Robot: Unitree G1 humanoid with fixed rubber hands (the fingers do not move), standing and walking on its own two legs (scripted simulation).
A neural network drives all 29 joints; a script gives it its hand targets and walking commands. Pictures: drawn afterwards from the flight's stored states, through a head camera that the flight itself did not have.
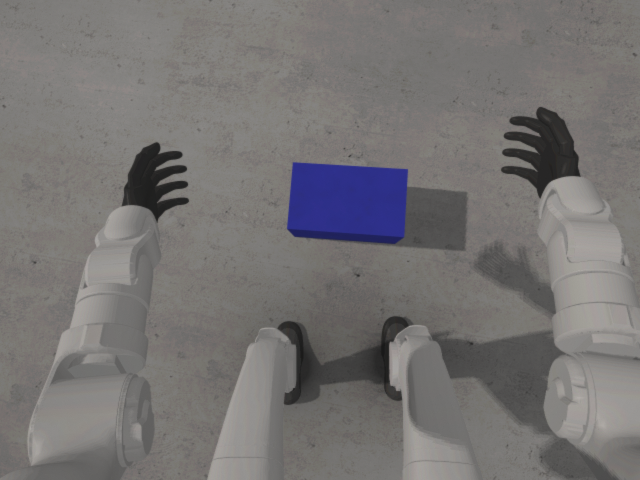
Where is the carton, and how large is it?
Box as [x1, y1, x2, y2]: [287, 162, 407, 243]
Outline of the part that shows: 293,162 287,228 294,236 395,243 403,237 407,169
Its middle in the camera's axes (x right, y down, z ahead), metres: +0.07 -0.09 +0.96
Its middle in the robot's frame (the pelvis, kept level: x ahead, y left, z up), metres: +0.51 -0.02 -0.60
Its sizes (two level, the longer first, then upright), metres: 0.269 0.159 0.150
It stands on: the floor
